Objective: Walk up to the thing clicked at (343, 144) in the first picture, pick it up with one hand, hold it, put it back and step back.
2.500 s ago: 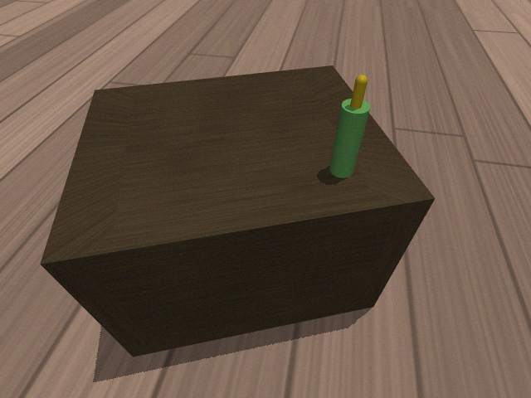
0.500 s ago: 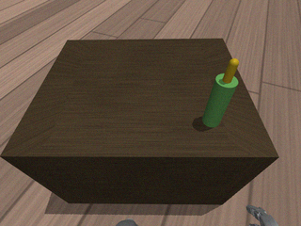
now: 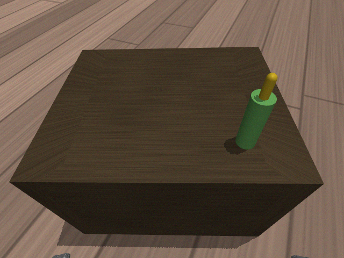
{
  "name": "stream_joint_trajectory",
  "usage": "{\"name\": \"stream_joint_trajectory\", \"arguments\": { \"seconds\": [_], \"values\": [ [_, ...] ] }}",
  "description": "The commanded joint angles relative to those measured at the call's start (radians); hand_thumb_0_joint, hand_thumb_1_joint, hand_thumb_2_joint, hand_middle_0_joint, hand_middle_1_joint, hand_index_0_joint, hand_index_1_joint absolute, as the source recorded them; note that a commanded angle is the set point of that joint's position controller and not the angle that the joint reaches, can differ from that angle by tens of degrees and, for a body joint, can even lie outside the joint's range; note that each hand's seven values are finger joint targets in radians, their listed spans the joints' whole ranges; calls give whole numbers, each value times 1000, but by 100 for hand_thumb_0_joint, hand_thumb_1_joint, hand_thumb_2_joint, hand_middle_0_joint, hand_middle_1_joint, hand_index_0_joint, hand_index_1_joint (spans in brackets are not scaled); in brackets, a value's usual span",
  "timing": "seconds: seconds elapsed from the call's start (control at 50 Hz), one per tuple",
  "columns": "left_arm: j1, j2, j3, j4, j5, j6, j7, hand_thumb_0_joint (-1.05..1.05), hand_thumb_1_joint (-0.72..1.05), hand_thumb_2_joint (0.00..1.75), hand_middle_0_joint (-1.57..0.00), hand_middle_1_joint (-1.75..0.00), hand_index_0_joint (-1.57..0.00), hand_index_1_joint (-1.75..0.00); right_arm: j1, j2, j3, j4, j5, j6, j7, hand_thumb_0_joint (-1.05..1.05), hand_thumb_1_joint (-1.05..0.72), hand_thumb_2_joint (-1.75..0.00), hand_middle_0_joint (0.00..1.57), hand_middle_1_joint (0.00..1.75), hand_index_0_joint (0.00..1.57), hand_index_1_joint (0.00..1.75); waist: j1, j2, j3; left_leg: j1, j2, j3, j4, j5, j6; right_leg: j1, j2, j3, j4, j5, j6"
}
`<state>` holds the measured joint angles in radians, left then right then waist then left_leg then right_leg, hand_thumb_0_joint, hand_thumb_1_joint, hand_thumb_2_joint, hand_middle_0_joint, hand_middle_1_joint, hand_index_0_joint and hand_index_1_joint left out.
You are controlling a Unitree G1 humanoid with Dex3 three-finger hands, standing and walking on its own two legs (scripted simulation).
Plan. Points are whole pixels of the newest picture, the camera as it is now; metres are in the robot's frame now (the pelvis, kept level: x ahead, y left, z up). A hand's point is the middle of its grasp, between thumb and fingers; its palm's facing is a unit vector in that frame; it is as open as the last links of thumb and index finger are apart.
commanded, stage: walk up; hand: right
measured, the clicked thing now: (256, 113) +0.50 -0.23 +0.03
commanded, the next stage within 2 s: stand in 1.08 s
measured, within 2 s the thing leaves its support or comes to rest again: neither
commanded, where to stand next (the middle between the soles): +0.04 +0.00 m, yaw -2 degrees
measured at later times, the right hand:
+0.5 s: hand out of the picture +0.09 -0.24 -0.13, palm faces -0.04 +0.94 -0.33, open 7.4 cm
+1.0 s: hand out of the picture +0.09 -0.25 -0.14, palm faces -0.04 +0.95 -0.32, open 7.4 cm
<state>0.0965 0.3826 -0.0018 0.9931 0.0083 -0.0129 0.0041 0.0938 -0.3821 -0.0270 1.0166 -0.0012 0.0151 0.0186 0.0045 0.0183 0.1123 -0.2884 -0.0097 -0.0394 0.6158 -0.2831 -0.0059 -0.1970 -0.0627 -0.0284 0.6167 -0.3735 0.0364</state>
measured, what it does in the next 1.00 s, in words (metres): stands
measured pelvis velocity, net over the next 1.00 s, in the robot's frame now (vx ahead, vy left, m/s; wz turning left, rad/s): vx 0.00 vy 0.00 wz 0.03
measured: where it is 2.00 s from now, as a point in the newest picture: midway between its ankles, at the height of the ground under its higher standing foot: outside the picture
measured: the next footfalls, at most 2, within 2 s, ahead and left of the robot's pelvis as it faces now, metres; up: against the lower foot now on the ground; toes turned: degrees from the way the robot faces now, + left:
none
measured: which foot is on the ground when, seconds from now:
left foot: down 0.00-1.00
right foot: down 0.00-1.00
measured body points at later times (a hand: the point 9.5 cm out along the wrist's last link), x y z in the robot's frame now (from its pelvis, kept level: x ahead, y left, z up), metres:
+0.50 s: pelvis -0.01 +0.00 +0.02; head +0.00 +0.01 +0.47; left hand +0.05 +0.32 -0.11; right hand +0.09 -0.29 -0.11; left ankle +0.03 +0.13 -0.73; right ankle -0.02 -0.14 -0.73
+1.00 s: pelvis +0.00 +0.00 +0.02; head +0.01 +0.00 +0.47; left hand +0.08 +0.31 -0.11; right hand +0.10 -0.30 -0.11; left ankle +0.03 +0.13 -0.73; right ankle -0.02 -0.14 -0.73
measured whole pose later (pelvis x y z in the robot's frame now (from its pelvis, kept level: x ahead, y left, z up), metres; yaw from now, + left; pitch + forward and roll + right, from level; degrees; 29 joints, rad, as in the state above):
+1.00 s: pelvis +0.00 +0.00 +0.02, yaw +2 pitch -2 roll +0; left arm 0.08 0.36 0.02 1.12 0.02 -0.01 -0.01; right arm 0.07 -0.35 -0.02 1.12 -0.01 0.01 0.02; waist 0.01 0.01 0.06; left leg -0.20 -0.01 -0.07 0.38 -0.15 -0.01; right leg -0.08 -0.06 -0.07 0.35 -0.23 0.04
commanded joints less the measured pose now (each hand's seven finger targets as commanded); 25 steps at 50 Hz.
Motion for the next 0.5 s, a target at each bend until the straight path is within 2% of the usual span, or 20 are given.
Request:
{"name": "stream_joint_trajectory", "arguments": {
  "seconds": [0.0, 0.14, 0.22, 0.28, 0.38, 0.44, 0.48],
  "values": [
    [-34, 230, 60, -27, -9, -24, 13, 0, 90, 90, -20, -30, -20, -30, -67, -205, -29, -38, 3, -33, -12, 0, -90, -90, 20, 30, 20, 30, 9, -4, -152, 61, 110, -120, -169, 248, 71, 68, -64, 72, -172, 190, -76],
    [-50, 211, 53, 24, -8, -20, 7, 0, 90, 90, -20, -30, -20, -30, -97, -203, -27, 4, -2, -33, -10, 0, -90, -90, 20, 30, 20, 30, 12, 33, -162, 105, 124, -123, -248, 214, 65, 87, -55, 47, -238, 186, -63],
    [-71, 207, 54, 51, -5, -21, 4, 0, 90, 90, -20, -30, -20, -30, -101, -188, -24, 26, 1, -27, -8, 0, -90, -90, 20, 30, 20, 30, 4, 14, -110, 77, 109, -122, -291, 93, 44, 71, -67, 65, -306, 128, -62],
    [-67, 206, 56, 62, 0, -23, 2, 0, 90, 90, -20, -30, -20, -30, -98, -189, -27, 33, -2, -27, -7, 0, -90, -90, 20, 30, 20, 30, 0, 8, -117, 82, 109, -125, -308, 51, 41, 76, -66, 59, -322, 116, -62],
    [-50, 202, 58, 76, 3, -26, 0, 0, 90, 90, -20, -30, -20, -30, -104, -185, -27, 39, -4, -28, -6, 0, -90, -90, 20, 30, 20, 30, 3, 6, -120, 100, 111, -121, -309, 64, 37, 62, -70, 63, -344, 125, -58],
    [-52, 200, 58, 76, 5, -28, 1, 0, 90, 90, -20, -30, -20, -30, -91, -184, -29, 44, -3, -28, -7, 0, -90, -90, 20, 30, 20, 30, 0, -6, -145, 115, 110, -114, -299, 129, 36, 86, -73, 58, -340, 165, -57],
    [-46, 202, 58, 78, 3, -26, 1, 0, 90, 90, -20, -30, -20, -30, -89, -185, -30, 45, -4, -28, -9, 0, -90, -90, 20, 30, 20, 30, 0, 2, -138, 111, 107, -112, -304, 120, 32, 79, -73, 58, -334, 170, -56]
  ]
}}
